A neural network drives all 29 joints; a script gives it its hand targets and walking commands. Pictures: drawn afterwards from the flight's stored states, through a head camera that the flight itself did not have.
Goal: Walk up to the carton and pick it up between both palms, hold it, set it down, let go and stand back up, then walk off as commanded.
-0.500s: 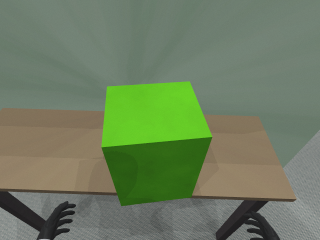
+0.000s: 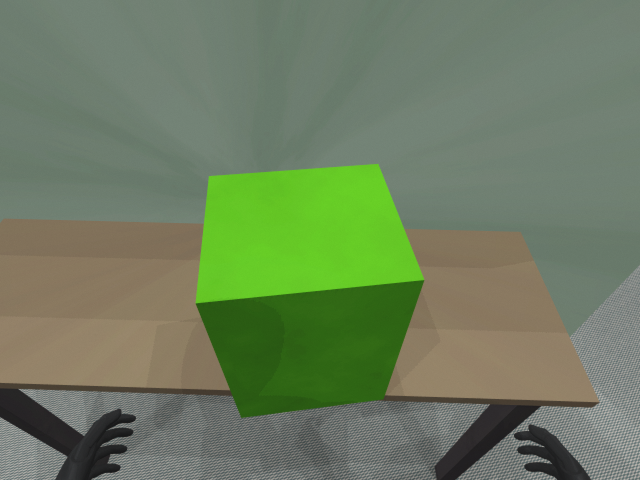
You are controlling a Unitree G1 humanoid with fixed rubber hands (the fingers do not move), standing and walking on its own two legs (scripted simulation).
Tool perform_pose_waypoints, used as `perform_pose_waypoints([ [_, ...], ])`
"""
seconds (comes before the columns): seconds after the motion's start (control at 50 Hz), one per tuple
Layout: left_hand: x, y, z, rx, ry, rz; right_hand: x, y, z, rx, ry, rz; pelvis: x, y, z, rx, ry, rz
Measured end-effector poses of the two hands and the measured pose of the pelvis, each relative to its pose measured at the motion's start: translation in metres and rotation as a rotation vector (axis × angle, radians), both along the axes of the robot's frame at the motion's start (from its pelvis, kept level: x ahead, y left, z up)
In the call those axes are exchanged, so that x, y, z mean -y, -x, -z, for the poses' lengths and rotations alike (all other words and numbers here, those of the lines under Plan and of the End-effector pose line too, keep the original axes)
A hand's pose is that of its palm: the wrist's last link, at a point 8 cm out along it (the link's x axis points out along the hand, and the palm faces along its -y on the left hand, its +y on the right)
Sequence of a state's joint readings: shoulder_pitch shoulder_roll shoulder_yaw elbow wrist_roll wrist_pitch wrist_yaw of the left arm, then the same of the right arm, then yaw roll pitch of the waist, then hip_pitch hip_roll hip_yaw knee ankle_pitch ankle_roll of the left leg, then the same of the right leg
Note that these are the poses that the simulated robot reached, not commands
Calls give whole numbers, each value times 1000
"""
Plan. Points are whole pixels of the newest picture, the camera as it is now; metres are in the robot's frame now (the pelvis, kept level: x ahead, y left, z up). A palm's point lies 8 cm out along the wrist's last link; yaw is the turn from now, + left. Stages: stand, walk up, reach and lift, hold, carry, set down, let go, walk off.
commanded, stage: stand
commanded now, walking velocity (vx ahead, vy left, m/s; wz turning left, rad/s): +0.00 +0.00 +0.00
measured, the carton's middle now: (305, 299) +0.34 +0.02 +0.05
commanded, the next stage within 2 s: walk off in 0.36 s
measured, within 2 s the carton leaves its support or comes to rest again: neither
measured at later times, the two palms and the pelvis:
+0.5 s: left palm out of the picture +0.16 +0.29 -0.04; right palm out of the picture +0.13 -0.30 -0.06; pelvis +0.00 +0.00 +0.00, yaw +0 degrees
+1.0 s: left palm out of the picture +0.04 +0.34 -0.08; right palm out of the picture +0.02 -0.30 -0.06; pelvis -0.10 +0.02 -0.01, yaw +0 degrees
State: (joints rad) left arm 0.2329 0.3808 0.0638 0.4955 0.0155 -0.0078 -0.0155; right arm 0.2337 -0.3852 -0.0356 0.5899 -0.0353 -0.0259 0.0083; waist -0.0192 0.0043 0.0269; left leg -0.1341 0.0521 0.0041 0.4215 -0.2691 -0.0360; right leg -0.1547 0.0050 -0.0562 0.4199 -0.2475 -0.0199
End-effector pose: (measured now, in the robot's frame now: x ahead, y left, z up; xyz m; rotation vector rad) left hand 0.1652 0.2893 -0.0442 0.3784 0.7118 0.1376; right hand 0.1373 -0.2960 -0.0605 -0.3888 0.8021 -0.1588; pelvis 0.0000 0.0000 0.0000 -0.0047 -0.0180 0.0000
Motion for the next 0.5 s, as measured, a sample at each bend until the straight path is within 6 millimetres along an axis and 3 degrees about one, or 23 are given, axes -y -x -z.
perform_pose_waypoints([
  [0.5,-6,9,-1,-12,-19,-5,1,4,1,10,-7,2,0,5,1,10,0,0],
])
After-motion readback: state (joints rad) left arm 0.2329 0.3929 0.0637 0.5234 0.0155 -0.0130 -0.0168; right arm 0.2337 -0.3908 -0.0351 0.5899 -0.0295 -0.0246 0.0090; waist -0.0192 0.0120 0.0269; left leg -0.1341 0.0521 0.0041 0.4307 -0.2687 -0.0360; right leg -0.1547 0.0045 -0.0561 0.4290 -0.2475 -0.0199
